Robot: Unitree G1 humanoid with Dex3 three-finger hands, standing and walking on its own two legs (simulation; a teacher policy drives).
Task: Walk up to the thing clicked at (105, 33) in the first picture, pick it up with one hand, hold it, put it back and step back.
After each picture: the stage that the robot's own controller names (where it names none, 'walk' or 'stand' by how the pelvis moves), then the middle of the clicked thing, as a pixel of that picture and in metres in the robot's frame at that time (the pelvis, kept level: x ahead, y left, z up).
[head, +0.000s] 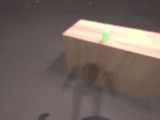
stand; (105, 36) +0.91 -0.12 +0.06
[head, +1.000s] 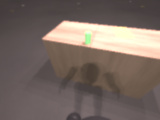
walk; (88, 38) +0.80 +0.12 +0.08
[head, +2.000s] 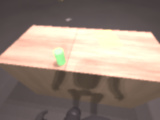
stand; (60, 57) +0.44 +0.27 +0.07
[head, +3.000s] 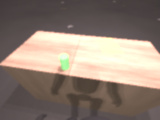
stand; (64, 62) +0.44 +0.22 +0.06
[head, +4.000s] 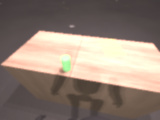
stand; (66, 63) +0.43 +0.21 +0.06
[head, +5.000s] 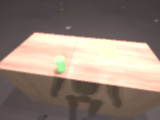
stand; (61, 64) +0.42 +0.24 +0.05
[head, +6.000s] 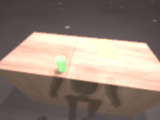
stand; (61, 64) +0.42 +0.24 +0.05
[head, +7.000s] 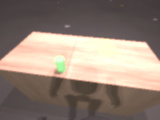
rise first; (60, 64) +0.41 +0.24 +0.05
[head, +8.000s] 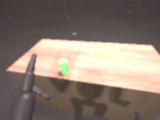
rise first; (64, 66) +0.42 +0.26 +0.06
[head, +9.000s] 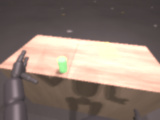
go down; (62, 65) +0.43 +0.24 +0.06
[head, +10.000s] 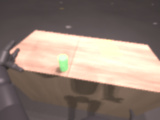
go down; (63, 63) +0.42 +0.23 +0.06
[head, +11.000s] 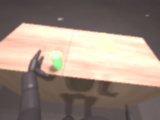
close in; (57, 61) +0.41 +0.24 +0.08
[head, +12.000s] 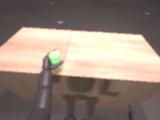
close; (56, 60) +0.42 +0.25 +0.09
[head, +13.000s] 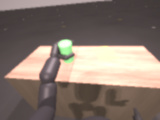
lift; (67, 52) +0.35 +0.15 +0.29
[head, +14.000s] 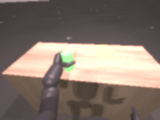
hold; (68, 61) +0.35 +0.16 +0.21
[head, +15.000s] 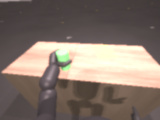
hold; (64, 60) +0.34 +0.18 +0.22
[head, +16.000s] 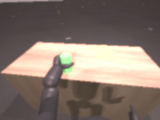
hold; (67, 63) +0.35 +0.17 +0.19
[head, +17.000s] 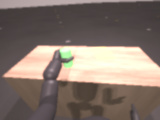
crouch; (67, 57) +0.38 +0.17 +0.23
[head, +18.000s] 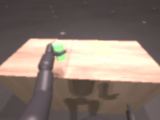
lower; (59, 51) +0.44 +0.22 +0.20
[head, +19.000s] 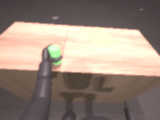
lower; (55, 55) +0.45 +0.24 +0.11
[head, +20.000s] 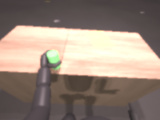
lower; (54, 60) +0.41 +0.24 +0.10
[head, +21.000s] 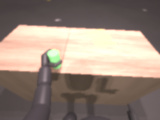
lower; (55, 59) +0.42 +0.24 +0.10
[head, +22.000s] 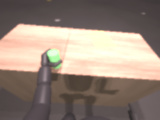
lower; (55, 59) +0.42 +0.24 +0.10
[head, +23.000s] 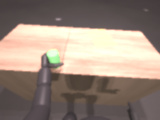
open; (54, 59) +0.42 +0.25 +0.10
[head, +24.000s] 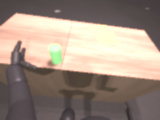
rise; (56, 54) +0.42 +0.23 +0.11
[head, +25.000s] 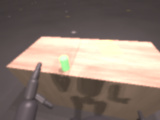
sink last; (64, 63) +0.44 +0.25 +0.07
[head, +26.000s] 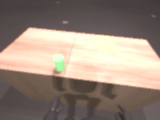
stand; (59, 63) +0.40 +0.24 +0.06
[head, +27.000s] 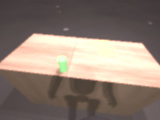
stand; (63, 64) +0.43 +0.24 +0.06
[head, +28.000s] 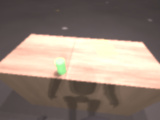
stand; (61, 66) +0.40 +0.24 +0.05
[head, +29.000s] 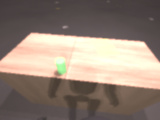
stand; (61, 66) +0.40 +0.24 +0.05
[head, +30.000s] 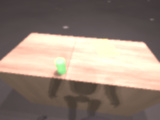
stand; (61, 66) +0.40 +0.24 +0.05
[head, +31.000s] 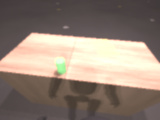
stand; (61, 66) +0.40 +0.24 +0.05
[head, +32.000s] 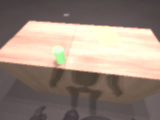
walk; (59, 55) +0.44 +0.25 +0.07
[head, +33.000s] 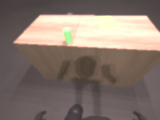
walk; (68, 35) +0.67 +0.26 +0.09
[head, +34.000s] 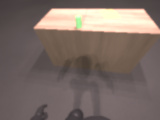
walk; (78, 22) +0.96 +0.22 +0.07
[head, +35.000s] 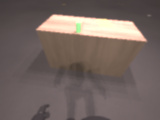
stand; (78, 27) +1.04 +0.22 +0.06
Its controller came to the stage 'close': yes
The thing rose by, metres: 0.23
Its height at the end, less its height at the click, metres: +0.00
